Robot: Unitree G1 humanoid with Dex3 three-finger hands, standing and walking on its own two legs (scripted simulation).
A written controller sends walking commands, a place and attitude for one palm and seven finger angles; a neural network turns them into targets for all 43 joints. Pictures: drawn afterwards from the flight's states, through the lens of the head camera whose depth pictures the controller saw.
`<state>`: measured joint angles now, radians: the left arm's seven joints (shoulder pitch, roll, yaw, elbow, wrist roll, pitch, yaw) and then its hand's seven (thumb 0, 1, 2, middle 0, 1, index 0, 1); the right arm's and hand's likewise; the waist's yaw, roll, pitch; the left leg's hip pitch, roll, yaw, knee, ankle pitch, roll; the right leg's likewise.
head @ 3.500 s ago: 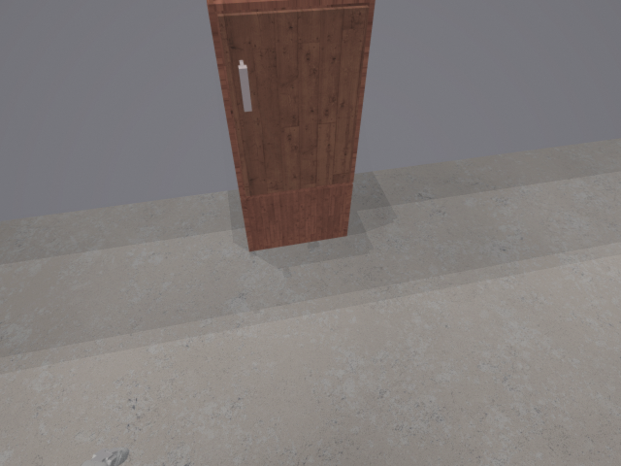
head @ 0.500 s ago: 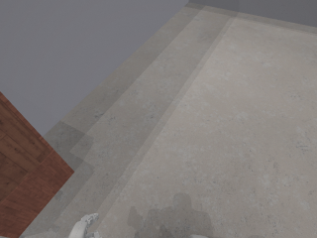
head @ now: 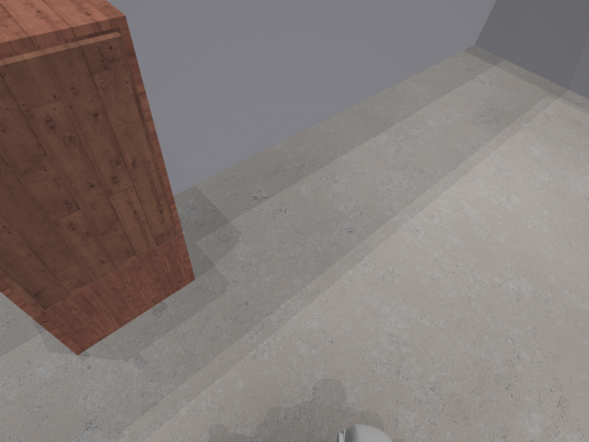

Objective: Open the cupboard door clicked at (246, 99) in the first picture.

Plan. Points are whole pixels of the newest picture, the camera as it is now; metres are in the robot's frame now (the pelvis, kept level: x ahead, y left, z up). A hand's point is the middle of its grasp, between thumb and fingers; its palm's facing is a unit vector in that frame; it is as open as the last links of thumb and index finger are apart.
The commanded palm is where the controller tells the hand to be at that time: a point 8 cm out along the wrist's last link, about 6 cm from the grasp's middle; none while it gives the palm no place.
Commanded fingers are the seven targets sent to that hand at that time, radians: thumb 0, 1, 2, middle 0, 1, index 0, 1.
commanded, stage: turn to face it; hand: left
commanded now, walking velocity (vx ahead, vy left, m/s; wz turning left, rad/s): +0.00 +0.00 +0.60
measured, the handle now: out of the picture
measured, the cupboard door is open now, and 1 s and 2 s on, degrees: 0 0 0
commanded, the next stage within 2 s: take the last steps up to it in 1.12 s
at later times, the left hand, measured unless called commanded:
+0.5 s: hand out of the picture +0.01 +0.16 -0.14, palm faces +0.32 -0.90 -0.28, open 7.3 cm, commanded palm none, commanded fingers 0.00 0.90 0.90 -0.20 -0.30 -0.20 -0.30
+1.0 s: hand out of the picture -0.17 +0.18 -0.18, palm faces +0.58 -0.78 -0.24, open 7.3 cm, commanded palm none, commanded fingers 0.00 0.90 0.90 -0.20 -0.30 -0.20 -0.30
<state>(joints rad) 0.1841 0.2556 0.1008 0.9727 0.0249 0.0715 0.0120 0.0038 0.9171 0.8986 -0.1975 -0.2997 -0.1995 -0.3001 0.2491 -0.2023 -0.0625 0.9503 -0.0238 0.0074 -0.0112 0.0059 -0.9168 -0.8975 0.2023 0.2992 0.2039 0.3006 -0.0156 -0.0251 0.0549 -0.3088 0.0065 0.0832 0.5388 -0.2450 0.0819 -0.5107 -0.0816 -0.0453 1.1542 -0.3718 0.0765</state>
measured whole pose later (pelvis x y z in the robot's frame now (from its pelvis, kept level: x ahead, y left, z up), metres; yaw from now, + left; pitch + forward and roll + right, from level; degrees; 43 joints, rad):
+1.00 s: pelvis -0.07 -0.02 +0.00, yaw +34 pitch +0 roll -2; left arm 0.24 0.28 0.07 0.97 0.02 0.08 0.01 0.01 0.91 0.90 -0.20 -0.30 -0.20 -0.30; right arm 0.14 -0.20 -0.04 0.91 -0.02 0.01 0.00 0.00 -0.91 -0.90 0.20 0.30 0.20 0.30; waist 0.02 -0.04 0.08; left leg -0.23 0.01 0.05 0.54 -0.30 0.04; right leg -0.45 -0.11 -0.07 1.09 -0.46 0.08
